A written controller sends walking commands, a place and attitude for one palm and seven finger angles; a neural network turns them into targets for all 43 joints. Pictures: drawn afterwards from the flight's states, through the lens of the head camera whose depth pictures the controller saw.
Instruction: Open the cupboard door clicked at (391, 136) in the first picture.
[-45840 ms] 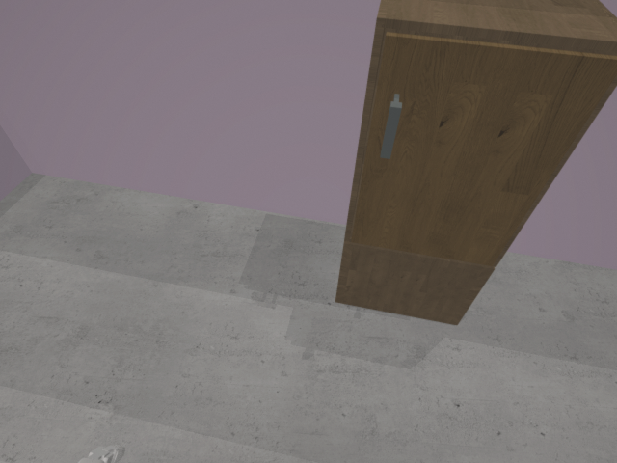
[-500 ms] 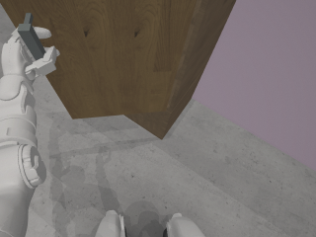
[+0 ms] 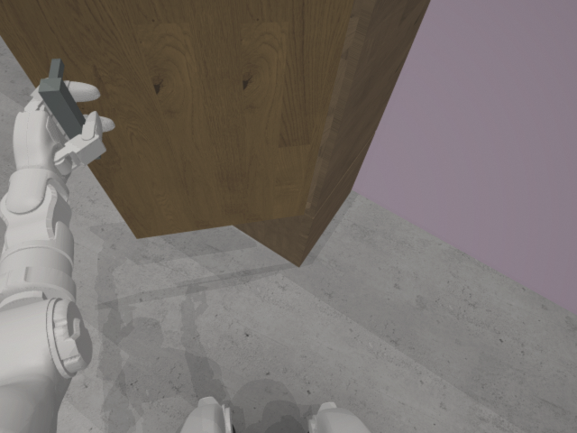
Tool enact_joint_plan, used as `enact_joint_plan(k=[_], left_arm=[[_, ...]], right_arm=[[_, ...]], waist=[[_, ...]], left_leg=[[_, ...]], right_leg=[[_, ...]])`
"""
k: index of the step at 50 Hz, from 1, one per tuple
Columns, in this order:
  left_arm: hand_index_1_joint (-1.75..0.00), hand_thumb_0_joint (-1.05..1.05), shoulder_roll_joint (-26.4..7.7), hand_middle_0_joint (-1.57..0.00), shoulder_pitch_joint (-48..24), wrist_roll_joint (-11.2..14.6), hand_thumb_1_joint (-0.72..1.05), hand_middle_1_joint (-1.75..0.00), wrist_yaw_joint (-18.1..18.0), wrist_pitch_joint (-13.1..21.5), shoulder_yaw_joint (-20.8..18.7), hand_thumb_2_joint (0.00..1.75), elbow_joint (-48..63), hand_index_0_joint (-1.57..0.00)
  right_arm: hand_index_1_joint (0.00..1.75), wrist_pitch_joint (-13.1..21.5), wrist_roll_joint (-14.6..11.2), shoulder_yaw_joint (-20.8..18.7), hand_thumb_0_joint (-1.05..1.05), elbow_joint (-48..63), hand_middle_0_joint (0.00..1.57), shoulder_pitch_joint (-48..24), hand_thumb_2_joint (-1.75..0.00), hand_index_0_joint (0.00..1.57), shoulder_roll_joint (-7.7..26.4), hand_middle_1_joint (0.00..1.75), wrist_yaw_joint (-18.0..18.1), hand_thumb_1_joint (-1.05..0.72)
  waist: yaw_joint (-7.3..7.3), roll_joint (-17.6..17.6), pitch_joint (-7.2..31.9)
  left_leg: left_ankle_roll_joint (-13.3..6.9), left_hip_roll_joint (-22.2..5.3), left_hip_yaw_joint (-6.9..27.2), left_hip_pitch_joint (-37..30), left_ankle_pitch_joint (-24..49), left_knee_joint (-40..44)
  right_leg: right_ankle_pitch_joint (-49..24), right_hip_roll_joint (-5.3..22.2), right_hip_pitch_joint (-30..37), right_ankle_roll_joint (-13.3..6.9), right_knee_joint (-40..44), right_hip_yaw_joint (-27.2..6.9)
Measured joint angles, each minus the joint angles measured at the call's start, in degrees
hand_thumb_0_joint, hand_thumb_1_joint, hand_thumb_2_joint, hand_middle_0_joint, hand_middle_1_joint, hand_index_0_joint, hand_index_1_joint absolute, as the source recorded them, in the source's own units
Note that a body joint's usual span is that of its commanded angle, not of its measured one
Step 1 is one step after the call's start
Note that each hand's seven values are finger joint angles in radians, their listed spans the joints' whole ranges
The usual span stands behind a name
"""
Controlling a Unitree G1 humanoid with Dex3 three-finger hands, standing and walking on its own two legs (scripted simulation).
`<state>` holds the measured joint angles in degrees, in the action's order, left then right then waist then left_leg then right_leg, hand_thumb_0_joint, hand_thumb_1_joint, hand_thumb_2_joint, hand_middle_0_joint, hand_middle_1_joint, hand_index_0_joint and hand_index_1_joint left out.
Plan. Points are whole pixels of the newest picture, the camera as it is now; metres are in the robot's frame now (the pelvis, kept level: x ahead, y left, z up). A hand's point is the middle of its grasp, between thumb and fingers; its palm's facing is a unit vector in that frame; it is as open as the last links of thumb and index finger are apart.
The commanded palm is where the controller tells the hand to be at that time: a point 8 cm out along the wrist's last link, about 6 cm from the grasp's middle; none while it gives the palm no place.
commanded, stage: pull the door open along its arc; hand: left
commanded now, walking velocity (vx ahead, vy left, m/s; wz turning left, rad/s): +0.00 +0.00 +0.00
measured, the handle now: (75, 112) +0.53 +0.25 +0.10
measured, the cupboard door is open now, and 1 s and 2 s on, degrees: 45 82 85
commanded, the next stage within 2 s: open thumb and fingers to let go in 0.70 s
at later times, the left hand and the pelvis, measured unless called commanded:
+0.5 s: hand (160, 262) +0.31 +0.12 +0.10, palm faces +0.30 -0.95 +0.05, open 6.2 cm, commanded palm +0.25 +0.20 +0.09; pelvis +0.01 -0.02 +0.02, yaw +2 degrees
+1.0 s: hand (199, 274) +0.30 +0.08 +0.09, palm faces +0.48 -0.87 -0.02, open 6.6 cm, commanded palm +0.25 +0.13 +0.09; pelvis +0.00 -0.06 +0.02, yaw +6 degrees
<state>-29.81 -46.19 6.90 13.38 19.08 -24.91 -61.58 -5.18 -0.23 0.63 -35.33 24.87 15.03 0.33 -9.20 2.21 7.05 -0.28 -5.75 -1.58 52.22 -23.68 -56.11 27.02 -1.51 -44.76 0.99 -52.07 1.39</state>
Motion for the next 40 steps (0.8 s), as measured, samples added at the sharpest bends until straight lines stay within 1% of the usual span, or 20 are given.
enact_joint_plan(k=[6, 11, 12, 13, 15, 17, 19, 21, 24, 26, 31, 33, 36, 40], left_arm=[[-1.35, 0.0, 5.1, -0.37, 10.8, 3.1, 0.75, -1.34, -0.1, -0.5, 2.2, 0.77, 10.3, -0.38], [-1.35, 0.01, 10.5, -0.36, 23.0, 5.7, 0.72, -1.34, -1.0, -1.4, 6.1, 0.74, 23.2, -0.37], [-1.35, 0.01, 12.0, -0.36, 25.4, 6.3, 0.72, -1.34, -1.8, -1.9, 7.0, 0.74, 26.2, -0.37], [-1.35, 0.01, 13.7, -0.36, 27.9, 6.7, 0.71, -1.34, -3.4, -2.4, 8.0, 0.73, 29.4, -0.37], [-1.35, 0.02, 17.6, -0.35, 32.9, 7.0, 0.7, -1.34, -7.7, -3.4, 10.3, 0.72, 35.9, -0.37], [-1.35, 0.03, 21.2, -0.35, 37.7, 6.1, 0.69, -1.34, -12.1, -4.3, 13.0, 0.71, 41.9, -0.37], [-1.35, 0.02, 24.0, -0.36, 42.0, 4.1, 0.68, -1.35, -16.5, -5.1, 15.9, 0.71, 47.0, -0.38], [-1.34, 0.02, 26.1, -0.36, 45.5, 2.0, 0.67, -1.35, -20.6, -5.8, 19.0, 0.7, 51.0, -0.38], [-1.33, 0.02, 28.3, -0.37, 49.2, -0.9, 0.66, -1.35, -25.9, -7.1, 23.0, 0.69, 55.0, -0.38], [-1.32, 0.02, 29.5, -0.38, 50.9, -2.2, 0.65, -1.34, -29.1, -7.9, 25.2, 0.69, 56.6, -0.38], [-1.32, 0.02, 32.1, -0.37, 53.0, -4.7, 0.65, -1.31, -36.7, -9.9, 28.4, 0.71, 58.4, -0.38], [-1.32, 0.02, 32.9, -0.37, 53.4, -5.8, 0.65, -1.29, -39.2, -10.6, 29.1, 0.72, 58.7, -0.38], [-1.32, 0.02, 33.6, -0.36, 53.7, -7.6, 0.66, -1.29, -41.9, -11.0, 29.8, 0.73, 58.8, -0.37], [-1.32, 0.02, 34.4, -0.34, 53.8, -8.5, 0.68, -1.3, -43.6, -10.6, 30.6, 0.76, 58.7, -0.35]], right_arm=[[0.3, -0.6, -1.0, -0.5, 0.01, 1.5, 0.21, -0.6, -0.9, 0.2, -0.3, 0.3, -0.6, -0.9], [0.3, 0.1, -1.7, -1.0, 0.01, 3.6, 0.2, -2.4, -0.9, 0.2, -0.5, 0.3, -1.3, -0.9], [0.3, 0.4, -1.8, -1.2, 0.01, 3.9, 0.2, -2.9, -0.9, 0.2, -0.6, 0.3, -1.4, -0.9], [0.3, 0.8, -1.8, -1.3, 0.01, 4.2, 0.2, -3.5, -0.9, 0.2, -0.7, 0.3, -1.5, -0.9], [0.3, 1.6, -1.7, -1.5, 0.01, 4.8, 0.2, -4.9, -0.9, 0.2, -1.0, 0.3, -1.8, -0.9], [0.3, 2.3, -1.4, -1.4, 0.01, 5.4, 0.2, -6.7, -0.9, 0.2, -1.5, 0.3, -2.3, -0.9], [0.3, 2.5, -0.9, -1.2, 0.01, 6.2, 0.2, -8.6, -0.9, 0.2, -2.1, 0.3, -2.7, -0.9], [0.3, 2.5, -0.3, -0.8, 0.01, 6.9, 0.2, -10.4, -0.9, 0.2, -2.7, 0.3, -2.9, -0.9], [0.3, 2.0, 0.5, -0.2, 0.01, 7.6, 0.2, -12.9, -0.9, 0.2, -3.8, 0.3, -2.8, -0.9], [0.3, 1.6, 1.0, 0.2, 0.01, 7.9, 0.2, -14.1, -0.9, 0.2, -4.4, 0.3, -2.5, -0.9], [0.3, 0.3, 2.1, 1.0, 0.01, 7.5, 0.2, -15.4, -0.9, 0.2, -5.4, 0.3, -1.6, -0.9], [0.3, -0.2, 2.5, 1.1, 0.01, 7.1, 0.2, -15.2, -0.9, 0.2, -5.5, 0.3, -1.4, -0.9], [0.3, -0.5, 3.1, 0.8, 0.01, 6.4, 0.2, -14.3, -0.9, 0.2, -5.1, 0.3, -1.1, -0.9], [0.3, -0.3, 3.6, -0.1, 0.01, 4.9, 0.2, -12.9, -0.9, 0.2, -3.8, 0.3, -0.7, -0.9]], waist=[[1.64, 0.0, 1.0], [3.43, 0.2, 1.7], [4.02, 0.2, 1.9], [4.6, 0.2, 1.9], [5.61, 0.2, 1.9], [6.41, 0.1, 1.8], [7.08, -0.1, 1.6], [7.58, -0.2, 1.3], [8.16, -0.4, 0.8], [8.41, -0.5, 0.5], [8.59, -0.6, -0.1], [8.5, -0.6, -0.1], [8.32, -0.2, -0.2], [8.34, 0.3, -0.7]], left_leg=[[-0.1, 0.2, -1.0, -4.6, -0.2, 2.2], [0.0, 0.6, -1.5, -8.7, -0.3, 4.0], [0.0, 0.6, -1.7, -9.5, -0.3, 4.4], [0.0, 0.7, -1.9, -10.3, -0.3, 4.7], [0.0, 1.0, -2.0, -11.8, -0.2, 5.4], [0.1, 1.3, -2.1, -13.2, 0.0, 6.1], [0.3, 1.6, -2.1, -14.4, 0.3, 6.5], [0.5, 1.8, -1.8, -15.4, 0.5, 6.8], [1.0, 2.0, -1.3, -16.8, 0.9, 7.2], [1.4, 2.0, -0.8, -17.7, 1.1, 7.5], [2.5, 1.8, 0.6, -19.6, 1.8, 8.3], [2.9, 1.8, 1.1, -20.1, 2.1, 8.6], [3.2, 1.8, 1.9, -20.4, 2.4, 8.9], [3.3, 2.0, 2.7, -20.2, 2.6, 9.0]], right_leg=[[0.1, 0.2, 4.2, 0.1, 1.9, -0.8], [0.1, 0.6, 8.0, 0.2, 3.6, -1.3], [0.1, 0.7, 8.7, 0.2, 3.8, -1.4], [0.1, 0.8, 9.4, 0.2, 4.0, -1.5], [0.2, 1.0, 10.8, 0.2, 4.4, -1.7], [0.2, 1.3, 11.9, 0.2, 4.5, -1.7], [0.5, 1.6, 13.0, 0.1, 4.4, -1.6], [0.7, 1.8, 13.9, -0.1, 4.1, -1.3], [1.1, 1.9, 15.2, -0.7, 3.7, -0.7], [1.2, 1.9, 16.1, -1.1, 3.7, -0.2], [1.4, 1.5, 18.2, -2.2, 3.8, 1.1], [1.5, 1.4, 18.7, -2.6, 3.9, 1.6], [1.7, 1.3, 19.1, -3.1, 3.8, 2.4], [2.1, 1.4, 19.1, -3.6, 3.3, 3.2]])
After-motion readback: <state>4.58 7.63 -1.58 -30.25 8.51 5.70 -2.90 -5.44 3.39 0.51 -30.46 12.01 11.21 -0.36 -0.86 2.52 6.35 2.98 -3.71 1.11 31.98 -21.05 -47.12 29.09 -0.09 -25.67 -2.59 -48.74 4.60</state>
